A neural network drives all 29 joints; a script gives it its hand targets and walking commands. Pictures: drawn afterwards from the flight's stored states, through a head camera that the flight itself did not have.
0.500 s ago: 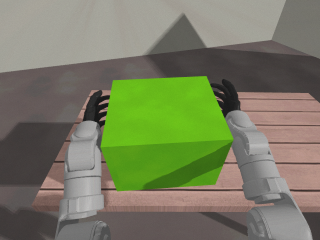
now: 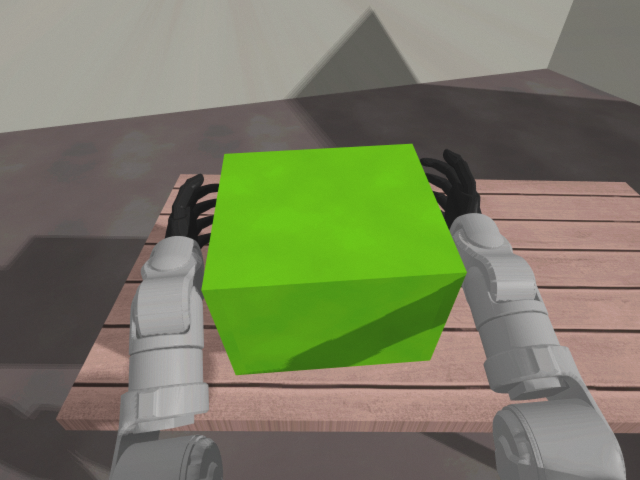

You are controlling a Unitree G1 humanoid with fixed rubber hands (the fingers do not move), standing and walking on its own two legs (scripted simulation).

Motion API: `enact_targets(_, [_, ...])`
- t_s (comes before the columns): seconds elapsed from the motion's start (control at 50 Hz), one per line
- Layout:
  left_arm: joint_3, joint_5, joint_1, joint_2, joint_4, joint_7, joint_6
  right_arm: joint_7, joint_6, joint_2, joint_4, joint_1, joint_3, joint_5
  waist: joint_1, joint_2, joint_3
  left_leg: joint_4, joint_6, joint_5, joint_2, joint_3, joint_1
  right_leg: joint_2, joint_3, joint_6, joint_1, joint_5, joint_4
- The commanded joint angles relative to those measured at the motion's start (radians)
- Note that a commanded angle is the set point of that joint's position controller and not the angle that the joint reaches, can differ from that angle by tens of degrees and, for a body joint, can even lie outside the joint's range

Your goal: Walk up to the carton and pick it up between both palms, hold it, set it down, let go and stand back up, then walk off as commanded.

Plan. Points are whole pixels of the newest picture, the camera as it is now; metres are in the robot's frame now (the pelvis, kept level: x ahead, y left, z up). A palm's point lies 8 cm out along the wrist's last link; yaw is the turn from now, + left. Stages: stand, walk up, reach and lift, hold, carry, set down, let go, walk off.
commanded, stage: hold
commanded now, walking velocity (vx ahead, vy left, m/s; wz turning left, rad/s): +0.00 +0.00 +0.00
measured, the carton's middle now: (326, 256) +0.36 +0.00 +0.15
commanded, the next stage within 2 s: none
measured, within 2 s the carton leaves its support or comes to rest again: neither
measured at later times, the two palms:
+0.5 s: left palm (183, 254) +0.33 +0.17 +0.18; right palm (472, 233) +0.34 -0.16 +0.19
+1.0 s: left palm (181, 242) +0.35 +0.17 +0.18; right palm (458, 215) +0.37 -0.16 +0.20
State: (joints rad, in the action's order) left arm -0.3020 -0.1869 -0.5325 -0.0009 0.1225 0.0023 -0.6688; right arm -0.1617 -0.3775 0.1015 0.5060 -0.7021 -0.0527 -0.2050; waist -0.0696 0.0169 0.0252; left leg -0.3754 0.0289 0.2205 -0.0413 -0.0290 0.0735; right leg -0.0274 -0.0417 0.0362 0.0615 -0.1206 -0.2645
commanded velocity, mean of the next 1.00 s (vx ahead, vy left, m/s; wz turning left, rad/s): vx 0.00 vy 0.00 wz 0.00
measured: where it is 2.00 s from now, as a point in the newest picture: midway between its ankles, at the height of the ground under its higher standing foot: outside the picture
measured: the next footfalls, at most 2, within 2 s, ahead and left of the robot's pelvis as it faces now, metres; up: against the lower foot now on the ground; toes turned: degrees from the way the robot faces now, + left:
none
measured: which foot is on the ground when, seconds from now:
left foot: down 0.00-1.00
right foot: down 0.00-1.00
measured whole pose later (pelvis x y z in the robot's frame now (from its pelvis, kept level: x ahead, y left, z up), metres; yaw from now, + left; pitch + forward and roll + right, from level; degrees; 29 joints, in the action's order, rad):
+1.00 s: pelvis +0.00 +0.00 +0.00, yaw +0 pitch -4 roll -1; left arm -0.29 -0.19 -0.50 0.00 0.06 0.00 -0.69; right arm -0.17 -0.40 0.10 0.44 -0.68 -0.04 -0.21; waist -0.07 0.02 0.03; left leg -0.38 0.03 0.22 -0.04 -0.03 0.07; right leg -0.03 -0.04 0.04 0.06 -0.12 -0.26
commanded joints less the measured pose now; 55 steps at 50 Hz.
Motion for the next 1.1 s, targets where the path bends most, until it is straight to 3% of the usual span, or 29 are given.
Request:
enact_targets(0.0, [0.621,0.161,-0.699,-0.529,-0.325,0.133,0.041,0.069,0.007,-0.606,-0.428,-0.542,0.478,-0.173,-0.040,-0.097,0.466,-0.001,0.084,-0.606,0.097,0.016,-0.094,0.127,-0.025,-0.010,-0.272,0.347,-0.041])
enact_targets(0.12, [0.619,0.158,-0.656,-0.525,-0.345,0.148,0.023,0.071,-0.007,-0.587,-0.458,-0.514,0.468,-0.164,-0.040,-0.087,0.439,0.013,0.083,-0.565,0.098,0.020,-0.079,0.124,-0.022,-0.016,-0.286,0.327,-0.035])
enact_targets(0.2, [0.588,0.141,-0.678,-0.521,-0.291,0.155,0.024,0.080,-0.006,-0.599,-0.423,-0.551,0.458,-0.142,-0.024,-0.073,0.399,0.037,0.067,-0.478,0.102,0.025,-0.046,0.117,-0.021,-0.019,-0.273,0.263,-0.023])
enact_targets(0.38, [0.480,0.106,-0.829,-0.504,-0.086,0.164,0.056,0.128,0.015,-0.637,-0.228,-0.671,0.337,-0.028,-0.006,-0.028,0.273,0.152,0.004,-0.030,0.096,0.055,0.146,0.088,-0.022,-0.032,-0.214,-0.037,-0.005])
enact_targets(0.44, [0.492,0.129,-0.903,-0.534,-0.073,0.151,0.085,0.147,0.036,-0.661,-0.213,-0.724,0.327,-0.018,-0.003,-0.043,0.309,0.166,-0.001,0.025,0.087,0.055,0.172,0.090,-0.024,-0.035,-0.203,-0.068,-0.016])
enact_targets(0.52, [0.505,0.147,-0.945,-0.559,-0.037,0.128,0.110,0.158,0.056,-0.687,-0.204,-0.777,0.342,-0.025,0.008,-0.039,0.349,0.157,-0.003,0.006,0.087,0.052,0.163,0.093,-0.023,-0.032,-0.182,-0.060,-0.016])
enact_targets(0.64, [0.459,0.103,-0.855,-0.537,0.003,0.130,0.097,0.151,0.049,-0.672,-0.148,-0.718,0.358,-0.038,0.016,-0.016,0.323,0.148,-0.008,-0.068,0.094,0.055,0.132,0.092,-0.018,-0.027,-0.211,-0.006,-0.005])
enact_targets(0.72, [0.488,0.101,-0.796,-0.538,-0.068,0.137,0.084,0.128,0.047,-0.663,-0.203,-0.678,0.399,-0.075,0.009,-0.027,0.368,0.110,0.012,-0.235,0.097,0.047,0.065,0.100,-0.018,-0.021,-0.246,0.112,-0.010])
enact_targets(0.8, [0.567,0.134,-0.736,-0.551,-0.211,0.132,0.077,0.097,0.040,-0.654,-0.327,-0.619,0.477,-0.145,-0.008,-0.060,0.479,0.035,0.051,-0.507,0.100,0.030,-0.059,0.119,-0.022,-0.012,-0.287,0.297,-0.031])
enact_targets(0.86, [0.613,0.159,-0.711,-0.542,-0.291,0.130,0.062,0.077,0.027,-0.636,-0.418,-0.591,0.501,-0.178,-0.025,-0.081,0.515,0.001,0.070,-0.608,0.101,0.020,-0.095,0.126,-0.024,-0.007,-0.295,0.371,-0.044])
enact_targets(1.0, [0.613,0.152,-0.668,-0.523,-0.331,0.146,0.027,0.069,-0.006,-0.593,-0.431,-0.511,0.467,-0.160,-0.043,-0.089,0.432,0.014,0.080,-0.558,0.098,0.020,-0.076,0.122,-0.022,-0.014,-0.278,0.322,-0.034])
enact_targets(1.08, [0.599,0.146,-0.681,-0.522,-0.307,0.154,0.026,0.077,-0.006,-0.600,-0.429,-0.539,0.459,-0.148,-0.030,-0.079,0.417,0.030,0.071,-0.505,0.100,0.024,-0.061,0.117,-0.021,-0.017,-0.272,0.283,-0.026])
